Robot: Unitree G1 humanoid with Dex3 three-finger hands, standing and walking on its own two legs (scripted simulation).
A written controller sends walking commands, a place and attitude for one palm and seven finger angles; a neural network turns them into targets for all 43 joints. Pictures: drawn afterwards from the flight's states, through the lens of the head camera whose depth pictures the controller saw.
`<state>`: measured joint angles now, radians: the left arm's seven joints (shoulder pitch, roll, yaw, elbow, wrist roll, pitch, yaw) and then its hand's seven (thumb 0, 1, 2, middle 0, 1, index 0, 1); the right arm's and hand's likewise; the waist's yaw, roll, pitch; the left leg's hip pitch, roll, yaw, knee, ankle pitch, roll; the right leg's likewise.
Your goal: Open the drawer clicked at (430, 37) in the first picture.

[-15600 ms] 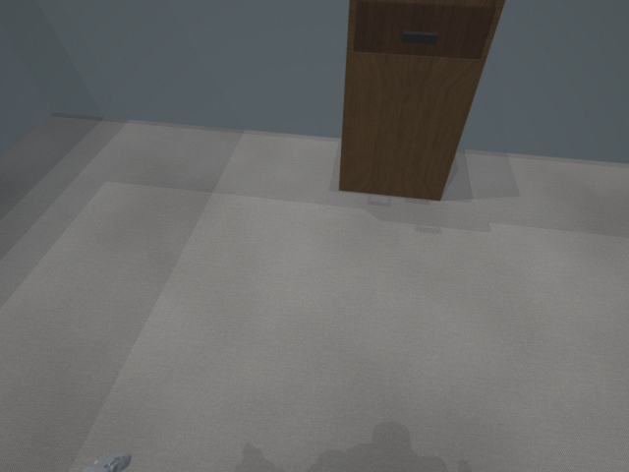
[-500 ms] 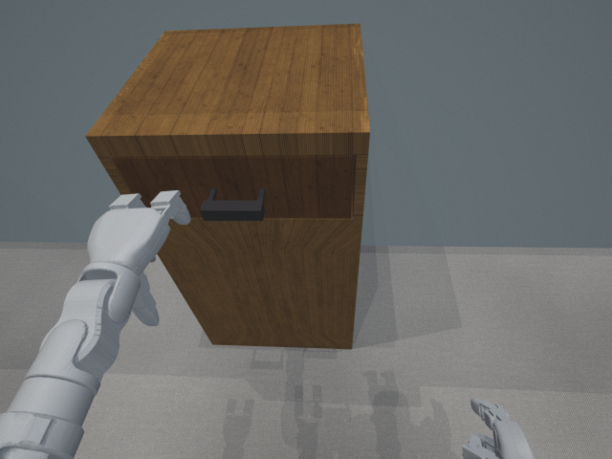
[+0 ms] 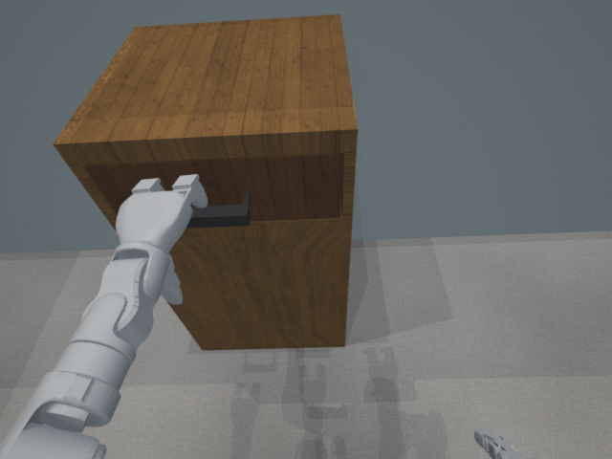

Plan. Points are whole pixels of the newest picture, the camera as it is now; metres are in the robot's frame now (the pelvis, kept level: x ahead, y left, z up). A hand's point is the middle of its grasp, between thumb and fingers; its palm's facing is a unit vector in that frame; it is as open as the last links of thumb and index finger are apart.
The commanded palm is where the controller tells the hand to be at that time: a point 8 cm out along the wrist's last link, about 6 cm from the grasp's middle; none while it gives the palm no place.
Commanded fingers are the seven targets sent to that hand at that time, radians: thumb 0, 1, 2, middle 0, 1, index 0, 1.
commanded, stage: move the hooked fingers above the handle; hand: left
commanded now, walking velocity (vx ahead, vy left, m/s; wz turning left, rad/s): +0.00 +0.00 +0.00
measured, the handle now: (219, 206) +0.52 +0.20 -0.01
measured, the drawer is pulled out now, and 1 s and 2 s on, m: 0.00 0.00 0.00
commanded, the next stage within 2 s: lower the fingers behind the handle in 1.34 s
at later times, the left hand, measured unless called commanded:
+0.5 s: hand (208, 210) +0.46 +0.19 +0.06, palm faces -0.03 -0.04 -1.00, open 13.9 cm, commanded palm +0.44 +0.19 +0.11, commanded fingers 0.00 -0.50 0.30 -0.30 -1.20 -0.30 -1.20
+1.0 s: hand (217, 203) +0.47 +0.18 +0.05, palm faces -0.03 -0.03 -1.00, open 13.8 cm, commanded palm +0.46 +0.19 +0.11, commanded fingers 0.00 -0.50 0.30 -0.30 -1.20 -0.30 -1.20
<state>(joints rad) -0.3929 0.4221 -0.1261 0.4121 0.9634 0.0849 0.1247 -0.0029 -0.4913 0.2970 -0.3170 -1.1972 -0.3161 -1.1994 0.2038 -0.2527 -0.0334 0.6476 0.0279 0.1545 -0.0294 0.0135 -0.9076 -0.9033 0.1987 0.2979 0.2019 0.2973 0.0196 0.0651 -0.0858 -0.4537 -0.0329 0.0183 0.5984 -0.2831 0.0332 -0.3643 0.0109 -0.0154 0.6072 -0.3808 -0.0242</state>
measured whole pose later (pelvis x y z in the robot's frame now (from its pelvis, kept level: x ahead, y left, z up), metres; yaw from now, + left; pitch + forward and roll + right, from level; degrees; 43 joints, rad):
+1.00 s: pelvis +0.00 -0.01 -0.01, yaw -1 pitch +15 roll +0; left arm -0.79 0.41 -0.08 0.99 1.04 0.05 0.25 0.00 -0.49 0.30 -0.32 -1.20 -0.32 -1.21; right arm 0.36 -0.26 -0.06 0.70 0.02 0.14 -0.02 0.01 -0.91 -0.90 0.20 0.30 0.20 0.30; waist -0.10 0.06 -0.14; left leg -0.62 0.00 0.03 0.66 -0.30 0.02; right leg -0.53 0.04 -0.01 0.65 -0.38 -0.04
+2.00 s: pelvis +0.00 +0.00 -0.01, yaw -2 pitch +17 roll -1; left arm -0.81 0.39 -0.07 1.05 1.06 0.06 0.33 0.00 -0.49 0.30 -0.34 -1.22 -0.33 -1.24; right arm 0.34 -0.25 -0.05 0.70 0.02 0.15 -0.02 0.01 -0.91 -0.90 0.20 0.30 0.20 0.30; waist -0.11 0.05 -0.16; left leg -0.69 0.00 0.02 0.72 -0.33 0.03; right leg -0.60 0.04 -0.01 0.70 -0.40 -0.03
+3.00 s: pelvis -0.02 +0.01 -0.04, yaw -1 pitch +22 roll -3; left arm -0.91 0.42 -0.10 1.17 1.07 0.08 0.38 0.00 -0.49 0.30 -0.32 -1.21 -0.30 -1.25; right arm 0.38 -0.24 -0.04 0.70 -0.01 0.10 -0.02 0.01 -0.91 -0.90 0.20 0.30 0.20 0.30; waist -0.15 0.06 -0.18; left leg -0.92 0.00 0.00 0.90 -0.36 0.05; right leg -0.80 0.05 -0.04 0.85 -0.43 -0.01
